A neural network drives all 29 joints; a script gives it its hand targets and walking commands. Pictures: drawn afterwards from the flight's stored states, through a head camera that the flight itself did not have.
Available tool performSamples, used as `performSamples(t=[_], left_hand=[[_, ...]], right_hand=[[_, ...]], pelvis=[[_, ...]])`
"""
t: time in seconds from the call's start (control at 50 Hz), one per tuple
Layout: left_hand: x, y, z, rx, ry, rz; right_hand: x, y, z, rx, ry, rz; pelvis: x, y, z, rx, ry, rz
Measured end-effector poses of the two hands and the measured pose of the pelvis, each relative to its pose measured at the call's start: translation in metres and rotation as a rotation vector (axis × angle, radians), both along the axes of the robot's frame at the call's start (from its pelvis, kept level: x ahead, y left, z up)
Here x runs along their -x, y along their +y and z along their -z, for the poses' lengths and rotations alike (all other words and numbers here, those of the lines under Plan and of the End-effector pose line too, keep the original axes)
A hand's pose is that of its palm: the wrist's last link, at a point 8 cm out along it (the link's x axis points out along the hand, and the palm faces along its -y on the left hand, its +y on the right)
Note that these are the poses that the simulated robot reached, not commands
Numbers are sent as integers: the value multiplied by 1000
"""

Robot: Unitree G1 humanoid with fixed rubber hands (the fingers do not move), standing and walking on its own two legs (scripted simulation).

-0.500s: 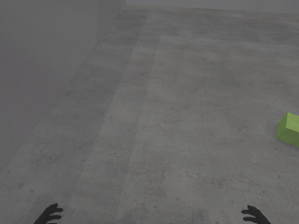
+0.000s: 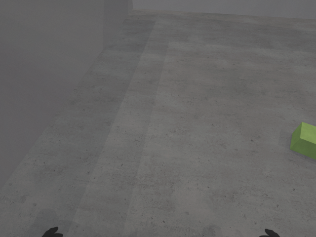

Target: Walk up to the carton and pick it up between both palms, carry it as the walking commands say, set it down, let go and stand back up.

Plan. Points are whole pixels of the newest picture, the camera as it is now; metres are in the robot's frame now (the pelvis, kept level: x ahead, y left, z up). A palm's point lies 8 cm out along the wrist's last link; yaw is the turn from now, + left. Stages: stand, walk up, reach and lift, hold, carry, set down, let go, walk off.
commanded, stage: stand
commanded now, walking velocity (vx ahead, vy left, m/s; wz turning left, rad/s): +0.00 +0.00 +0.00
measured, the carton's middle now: (313, 141) +0.93 -1.20 -0.71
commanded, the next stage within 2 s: walk up in 1.04 s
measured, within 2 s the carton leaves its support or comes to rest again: neither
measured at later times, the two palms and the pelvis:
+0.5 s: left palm out of the picture +0.10 +0.31 -0.10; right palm out of the picture +0.10 -0.31 -0.10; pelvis +0.00 +0.00 +0.00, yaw +0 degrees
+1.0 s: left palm out of the picture +0.11 +0.31 -0.10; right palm out of the picture +0.11 -0.31 -0.10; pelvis +0.01 +0.00 +0.00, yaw +0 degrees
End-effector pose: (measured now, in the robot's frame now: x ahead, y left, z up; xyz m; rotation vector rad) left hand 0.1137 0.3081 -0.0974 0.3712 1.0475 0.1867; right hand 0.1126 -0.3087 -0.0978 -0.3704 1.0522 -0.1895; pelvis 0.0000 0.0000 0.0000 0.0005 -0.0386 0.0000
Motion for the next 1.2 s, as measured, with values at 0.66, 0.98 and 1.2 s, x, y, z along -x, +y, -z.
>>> performSamples(t=[0.66,0.98,1.2], left_hand=[[8,4,1,-8,56,-29],[5,5,1,-10,59,-33],[4,5,1,-11,62,-35]], right_hand=[[9,-5,2,7,58,29],[5,-6,1,9,63,30],[3,-6,1,11,66,30]], pelvis=[[-4,-1,-4,0,1,-2],[-8,-1,-4,0,3,-3],[-11,-1,-4,0,4,-4]])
